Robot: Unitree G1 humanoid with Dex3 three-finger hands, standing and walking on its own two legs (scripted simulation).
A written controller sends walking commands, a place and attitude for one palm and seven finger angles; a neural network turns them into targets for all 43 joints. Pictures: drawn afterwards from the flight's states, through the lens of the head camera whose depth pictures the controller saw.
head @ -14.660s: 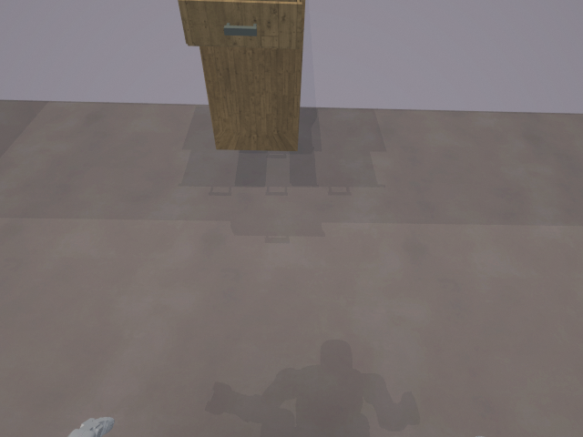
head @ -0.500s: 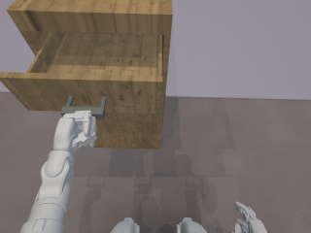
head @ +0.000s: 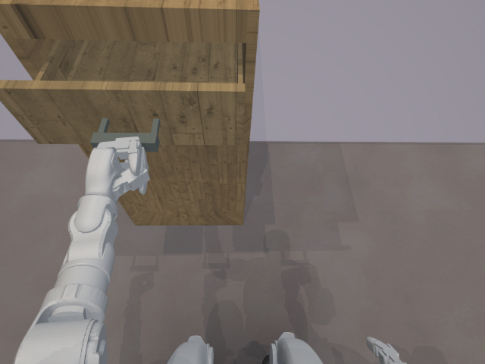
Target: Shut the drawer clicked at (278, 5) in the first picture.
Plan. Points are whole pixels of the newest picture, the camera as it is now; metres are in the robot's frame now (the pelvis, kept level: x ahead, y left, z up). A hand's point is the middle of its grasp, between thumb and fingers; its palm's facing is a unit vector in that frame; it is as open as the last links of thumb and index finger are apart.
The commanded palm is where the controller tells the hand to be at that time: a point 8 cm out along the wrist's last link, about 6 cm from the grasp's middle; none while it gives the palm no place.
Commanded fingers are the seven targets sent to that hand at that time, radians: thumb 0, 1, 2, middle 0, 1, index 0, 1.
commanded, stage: push the drawer shut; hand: left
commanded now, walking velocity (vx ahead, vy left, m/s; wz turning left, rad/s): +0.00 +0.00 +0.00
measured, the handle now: (128, 132) +0.49 +0.20 +0.06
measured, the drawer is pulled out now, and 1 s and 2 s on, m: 0.13 0.01 0.00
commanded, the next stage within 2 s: pull the fist back off the drawer in 1.54 s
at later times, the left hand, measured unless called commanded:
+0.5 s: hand (152, 141) +0.48 +0.16 +0.05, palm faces +0.00 -1.00 -0.05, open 3.1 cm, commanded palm +0.46 +0.22 +0.06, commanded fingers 0.00 0.90 0.90 -1.40 -1.60 -1.40 -1.60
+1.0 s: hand (153, 117) +0.54 +0.17 +0.05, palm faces +0.00 -1.00 -0.04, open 3.1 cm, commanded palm +0.52 +0.21 +0.06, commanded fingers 0.00 0.90 0.90 -1.40 -1.60 -1.40 -1.60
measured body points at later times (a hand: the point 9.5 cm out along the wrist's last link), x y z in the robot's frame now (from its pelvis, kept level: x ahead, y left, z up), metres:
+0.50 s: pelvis +0.00 +0.00 -0.01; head +0.11 +0.00 +0.43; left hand +0.47 +0.21 +0.06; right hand +0.03 -0.26 -0.13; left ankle +0.01 +0.10 -0.68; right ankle +0.02 -0.11 -0.68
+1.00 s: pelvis +0.00 +0.01 -0.02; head +0.15 +0.02 +0.41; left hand +0.53 +0.22 +0.06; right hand -0.01 -0.26 -0.12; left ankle +0.01 +0.10 -0.68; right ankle +0.02 -0.11 -0.68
